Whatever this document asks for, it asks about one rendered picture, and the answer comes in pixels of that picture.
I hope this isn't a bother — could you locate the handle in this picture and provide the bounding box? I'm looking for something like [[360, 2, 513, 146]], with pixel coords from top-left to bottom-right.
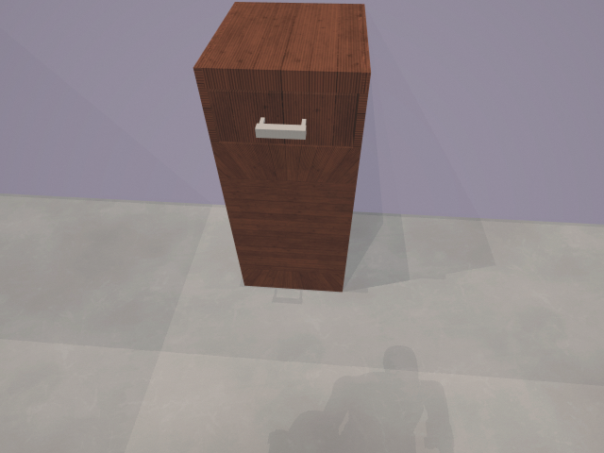
[[255, 117, 307, 140]]

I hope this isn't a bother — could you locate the drawer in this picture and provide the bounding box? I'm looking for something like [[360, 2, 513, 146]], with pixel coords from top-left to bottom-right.
[[209, 89, 357, 146]]

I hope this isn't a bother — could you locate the cabinet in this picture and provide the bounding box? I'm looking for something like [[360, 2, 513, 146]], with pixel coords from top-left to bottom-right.
[[193, 2, 371, 292]]

